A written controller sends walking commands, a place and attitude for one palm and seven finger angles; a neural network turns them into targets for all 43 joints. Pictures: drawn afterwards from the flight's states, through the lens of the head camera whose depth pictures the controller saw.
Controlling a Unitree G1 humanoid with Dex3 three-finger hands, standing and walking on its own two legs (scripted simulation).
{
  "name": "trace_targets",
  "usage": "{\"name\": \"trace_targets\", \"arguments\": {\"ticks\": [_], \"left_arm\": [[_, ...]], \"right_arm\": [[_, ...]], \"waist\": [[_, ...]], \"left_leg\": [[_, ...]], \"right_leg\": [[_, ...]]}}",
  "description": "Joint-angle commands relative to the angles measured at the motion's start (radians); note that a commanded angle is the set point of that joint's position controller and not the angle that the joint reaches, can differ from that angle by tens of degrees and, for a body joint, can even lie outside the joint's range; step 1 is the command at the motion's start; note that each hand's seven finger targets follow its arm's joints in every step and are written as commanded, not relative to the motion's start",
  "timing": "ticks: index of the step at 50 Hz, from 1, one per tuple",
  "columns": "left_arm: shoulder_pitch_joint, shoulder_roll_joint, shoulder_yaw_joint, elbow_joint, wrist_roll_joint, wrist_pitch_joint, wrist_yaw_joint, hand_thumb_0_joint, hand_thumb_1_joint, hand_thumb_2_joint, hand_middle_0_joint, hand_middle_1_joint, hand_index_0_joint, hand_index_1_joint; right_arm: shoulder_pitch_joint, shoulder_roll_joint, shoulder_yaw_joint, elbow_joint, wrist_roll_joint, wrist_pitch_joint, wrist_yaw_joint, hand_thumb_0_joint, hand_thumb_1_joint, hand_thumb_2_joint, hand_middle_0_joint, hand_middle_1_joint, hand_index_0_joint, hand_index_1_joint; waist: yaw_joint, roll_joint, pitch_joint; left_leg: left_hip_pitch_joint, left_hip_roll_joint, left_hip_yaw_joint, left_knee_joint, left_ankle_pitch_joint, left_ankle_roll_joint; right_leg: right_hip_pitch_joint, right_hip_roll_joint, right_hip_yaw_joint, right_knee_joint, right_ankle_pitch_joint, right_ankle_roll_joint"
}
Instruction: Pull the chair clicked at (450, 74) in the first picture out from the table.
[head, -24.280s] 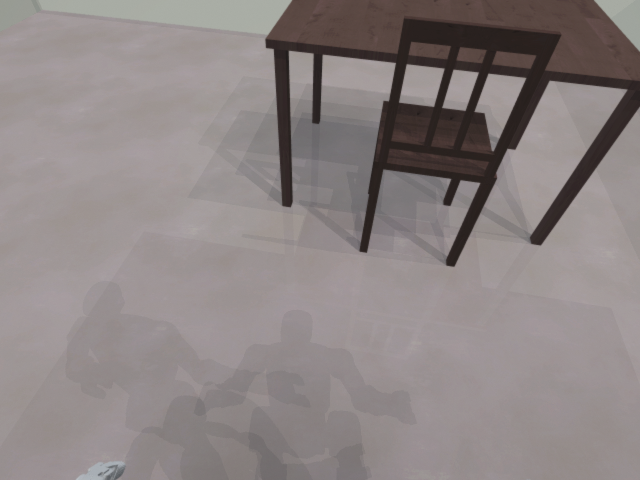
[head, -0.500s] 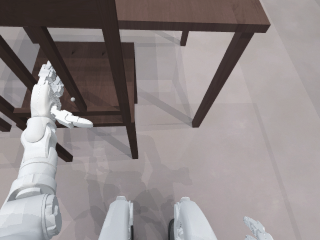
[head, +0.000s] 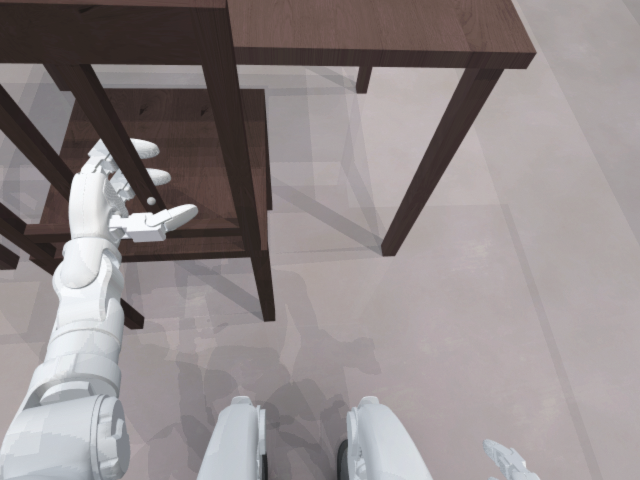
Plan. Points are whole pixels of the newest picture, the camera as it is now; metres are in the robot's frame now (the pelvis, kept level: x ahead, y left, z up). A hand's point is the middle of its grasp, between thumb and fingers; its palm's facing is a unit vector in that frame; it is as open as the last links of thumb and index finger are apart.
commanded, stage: hook a spindle and tug to test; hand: left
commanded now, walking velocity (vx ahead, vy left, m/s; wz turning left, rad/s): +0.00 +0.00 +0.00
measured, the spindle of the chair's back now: (51, 165) +0.47 +0.32 +0.05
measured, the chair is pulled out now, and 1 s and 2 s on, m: -0.01 0.04 0.16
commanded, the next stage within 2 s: step backward, pulling the chair out in 0.86 s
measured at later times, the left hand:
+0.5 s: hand (154, 207) +0.43 +0.20 +0.03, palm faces +0.10 -1.00 -0.03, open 5.5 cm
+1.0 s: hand (153, 237) +0.39 +0.20 +0.03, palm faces +0.09 -0.99 -0.06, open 5.6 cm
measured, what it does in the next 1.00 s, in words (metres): stands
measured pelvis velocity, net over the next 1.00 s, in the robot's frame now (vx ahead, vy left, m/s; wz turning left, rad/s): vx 0.01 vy -0.01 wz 0.01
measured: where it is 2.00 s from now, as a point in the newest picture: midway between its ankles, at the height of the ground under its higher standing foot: outside the picture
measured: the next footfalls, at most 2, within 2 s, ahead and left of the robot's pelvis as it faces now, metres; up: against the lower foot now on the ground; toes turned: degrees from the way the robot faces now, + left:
none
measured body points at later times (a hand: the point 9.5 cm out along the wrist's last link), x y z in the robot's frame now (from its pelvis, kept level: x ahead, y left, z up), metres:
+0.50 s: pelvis +0.02 +0.00 +0.01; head +0.14 +0.02 +0.44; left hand +0.42 +0.25 +0.04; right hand +0.12 -0.26 -0.10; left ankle +0.04 +0.12 -0.61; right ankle +0.03 -0.12 -0.61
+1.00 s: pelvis +0.01 -0.01 +0.01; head +0.12 +0.01 +0.44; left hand +0.38 +0.25 +0.04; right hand +0.15 -0.26 -0.10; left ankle +0.04 +0.12 -0.61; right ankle +0.03 -0.12 -0.61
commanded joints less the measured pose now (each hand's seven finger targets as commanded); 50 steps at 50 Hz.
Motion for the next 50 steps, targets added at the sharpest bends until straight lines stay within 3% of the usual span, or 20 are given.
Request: {"name": "trace_targets", "arguments": {"ticks": [1,4,8,12,16,18,20,21,26,28,30,33,35,37,39,41,47,48,49,50], "left_arm": [[-0.315,0.174,-0.019,-0.252,0.015,-0.098,-0.010,0.000,0.508,0.732,-0.500,-1.450,-0.500,-1.450],[-0.283,0.200,0.011,-0.249,0.014,-0.097,-0.007,0.000,0.676,0.804,-0.500,-1.450,-0.500,-1.450],[-0.272,0.154,-0.022,-0.267,0.008,-0.095,-0.013,0.000,0.900,0.900,-0.500,-1.450,-0.500,-1.450],[-0.225,0.163,-0.008,-0.284,0.005,-0.095,-0.010,0.000,0.900,0.900,-0.500,-1.450,-0.500,-1.450],[-0.136,0.111,-0.043,-0.337,-0.004,-0.093,-0.013,0.000,0.900,0.900,-0.500,-1.450,-0.500,-1.450],[-0.129,0.150,-0.015,-0.340,0.001,-0.093,-0.008,0.000,0.900,0.900,-0.500,-1.450,-0.500,-1.450],[-0.117,0.109,-0.042,-0.368,-0.005,-0.095,-0.008,0.000,0.900,0.900,-0.500,-1.450,-0.500,-1.450],[-0.091,0.135,-0.020,-0.373,-0.005,-0.097,-0.007,0.000,0.900,0.900,-0.500,-1.450,-0.500,-1.450],[0.015,0.120,-0.019,-0.436,-0.016,-0.102,-0.008,0.000,0.900,0.900,-0.500,-1.450,-0.500,-1.450],[0.027,0.103,-0.030,-0.475,-0.024,-0.106,-0.007,0.000,0.900,0.900,-0.500,-1.450,-0.500,-1.450],[0.059,0.097,-0.030,-0.456,-0.026,-0.101,-0.007,0.000,0.900,0.900,-0.500,-1.450,-0.500,-1.450],[0.030,0.096,-0.030,-0.470,-0.022,-0.112,-0.004,0.000,0.900,0.900,-0.500,-1.450,-0.500,-1.450],[0.008,0.102,-0.026,-0.468,-0.024,-0.116,-0.003,0.000,0.900,0.900,-0.500,-1.450,-0.500,-1.450],[0.027,0.101,-0.025,-0.487,-0.024,-0.118,-0.005,0.000,0.900,0.900,-0.500,-1.450,-0.500,-1.450],[0.025,0.088,-0.037,-0.475,-0.027,-0.112,-0.008,0.000,0.900,0.900,-0.500,-1.450,-0.500,-1.450],[0.015,0.093,-0.040,-0.497,-0.026,-0.110,-0.008,0.000,0.900,0.900,-0.500,-1.450,-0.500,-1.450],[-0.023,0.118,-0.013,-0.464,-0.030,-0.109,-0.011,0.000,0.900,0.900,-0.500,-1.450,-0.500,-1.450],[-0.107,0.123,-0.023,-0.446,-0.025,-0.112,-0.009,0.000,0.900,0.900,-0.500,-1.450,-0.500,-1.450],[-0.147,0.424,0.053,-0.561,0.117,0.019,0.140,0.000,0.900,0.900,-0.500,-1.450,-0.500,-1.450],[-0.118,0.285,-0.046,-0.588,0.117,0.095,0.197,0.000,0.900,0.900,-0.500,-1.450,-0.500,-1.450]], "right_arm": [[0.092,-0.177,-0.065,-0.076,-0.002,-0.029,-0.011,0.000,-0.900,-0.900,0.200,0.300,0.200,0.300],[0.094,-0.176,-0.067,-0.076,-0.003,-0.024,-0.011,0.000,-0.900,-0.900,0.200,0.300,0.200,0.300],[0.092,-0.170,-0.068,-0.076,-0.001,-0.021,-0.009,0.000,-0.900,-0.900,0.200,0.300,0.200,0.300],[0.092,-0.171,-0.072,-0.079,0.000,-0.019,-0.007,0.000,-0.900,-0.900,0.200,0.300,0.200,0.300],[0.080,-0.162,-0.075,-0.097,0.003,-0.019,-0.001,0.000,-0.900,-0.900,0.200,0.300,0.200,0.300],[0.079,-0.163,-0.074,-0.091,0.004,-0.014,-0.002,0.000,-0.900,-0.900,0.200,0.300,0.200,0.300],[0.070,-0.156,-0.074,-0.096,0.005,-0.015,0.001,0.000,-0.900,-0.900,0.200,0.300,0.200,0.300],[0.073,-0.162,-0.077,-0.100,0.005,-0.016,-0.001,0.000,-0.900,-0.900,0.200,0.300,0.200,0.300],[0.058,-0.153,-0.078,-0.113,0.006,-0.018,0.003,0.000,-0.900,-0.900,0.200,0.300,0.200,0.300],[0.049,-0.146,-0.076,-0.116,0.007,-0.019,0.004,0.000,-0.900,-0.900,0.200,0.300,0.200,0.300],[0.042,-0.144,-0.076,-0.116,0.008,-0.019,0.004,0.000,-0.900,-0.900,0.200,0.300,0.200,0.300],[0.031,-0.145,-0.076,-0.115,0.007,-0.024,-0.001,0.000,-0.900,-0.900,0.200,0.300,0.200,0.300],[0.025,-0.147,-0.075,-0.112,0.006,-0.027,-0.006,0.000,-0.900,-0.900,0.200,0.300,0.200,0.300],[0.022,-0.146,-0.076,-0.114,0.005,-0.033,-0.009,0.000,-0.900,-0.900,0.200,0.300,0.200,0.300],[0.016,-0.145,-0.074,-0.112,0.007,-0.034,-0.012,0.000,-0.900,-0.900,0.200,0.300,0.200,0.300],[0.013,-0.148,-0.074,-0.118,0.006,-0.040,-0.015,0.000,-0.900,-0.900,0.200,0.300,0.200,0.300],[-0.003,-0.144,-0.067,-0.112,0.007,-0.049,-0.025,0.000,-0.900,-0.900,0.200,0.300,0.200,0.300],[-0.003,-0.147,-0.063,-0.101,0.007,-0.051,-0.030,0.000,-0.900,-0.900,0.200,0.300,0.200,0.300],[0.032,-0.157,-0.067,-0.186,0.054,0.033,-0.056,0.000,-0.900,-0.900,0.200,0.300,0.200,0.300],[0.040,-0.130,-0.058,-0.217,0.060,0.058,-0.080,0.000,-0.900,-0.900,0.200,0.300,0.200,0.300]], "waist": [[0.001,0.124,-0.469],[0.011,0.094,-0.487],[0.010,0.120,-0.488],[0.020,0.105,-0.496],[0.027,0.106,-0.516],[0.032,0.090,-0.489],[0.027,0.101,-0.485],[0.034,0.083,-0.499],[0.051,0.094,-0.507],[0.052,0.103,-0.493],[0.047,0.067,-0.457],[0.045,0.089,-0.453],[0.038,0.060,-0.438],[0.052,0.098,-0.467],[0.043,0.071,-0.446],[0.045,0.084,-0.466],[0.047,0.068,-0.438],[0.022,0.049,-0.413],[0.090,0.088,-0.595],[0.048,0.109,-0.523]], "left_leg": [[0.448,-0.033,-0.039,-0.160,0.341,-0.002],[0.430,-0.034,-0.032,-0.155,0.370,0.000],[0.455,-0.032,-0.030,-0.156,0.403,-0.005],[0.474,-0.032,-0.030,-0.160,0.436,-0.006],[0.492,-0.032,-0.022,-0.159,0.483,-0.005],[0.463,-0.030,-0.020,-0.161,0.463,-0.006],[0.472,-0.033,-0.014,-0.161,0.465,-0.003],[0.475,-0.032,-0.015,-0.159,0.480,-0.003],[0.487,-0.033,-0.008,-0.162,0.538,-0.005],[0.497,-0.030,-0.010,-0.168,0.547,-0.008],[0.455,-0.034,-0.003,-0.167,0.502,-0.004],[0.452,-0.034,-0.004,-0.164,0.471,-0.005],[0.430,-0.036,-0.006,-0.164,0.432,-0.002],[0.462,-0.037,-0.005,-0.161,0.457,-0.005],[0.447,-0.037,-0.008,-0.163,0.435,-0.005],[0.449,-0.039,-0.008,-0.160,0.428,-0.003],[0.390,-0.047,-0.001,-0.157,0.341,0.002],[0.374,-0.045,-0.007,-0.152,0.310,0.005],[0.649,-0.034,0.039,-0.316,0.276,0.033],[0.686,-0.048,0.046,-0.354,0.298,0.041]], "right_leg": [[0.157,0.032,0.010,-0.153,0.272,-0.026],[0.204,0.029,0.014,-0.152,0.315,-0.024],[0.196,0.028,0.011,-0.151,0.337,-0.024],[0.214,0.030,0.009,-0.154,0.357,-0.025],[0.246,0.032,0.010,-0.154,0.401,-0.024],[0.253,0.031,0.014,-0.154,0.401,-0.022],[0.261,0.032,0.015,-0.161,0.409,-0.021],[0.271,0.034,0.017,-0.155,0.420,-0.023],[0.307,0.034,0.019,-0.151,0.470,-0.022],[0.304,0.032,0.016,-0.154,0.470,-0.020],[0.315,0.032,0.018,-0.159,0.460,-0.018],[0.287,0.031,0.021,-0.152,0.431,-0.018],[0.288,0.029,0.021,-0.154,0.410,-0.018],[0.278,0.026,0.021,-0.147,0.416,-0.020],[0.275,0.027,0.018,-0.150,0.400,-0.020],[0.278,0.025,0.022,-0.146,0.394,-0.021],[0.282,0.023,0.034,-0.157,0.344,-0.019],[0.253,0.023,0.034,-0.158,0.317,-0.016],[0.613,-0.050,0.174,-0.376,0.285,-0.022],[0.635,-0.046,0.138,-0.429,0.406,-0.016]]}}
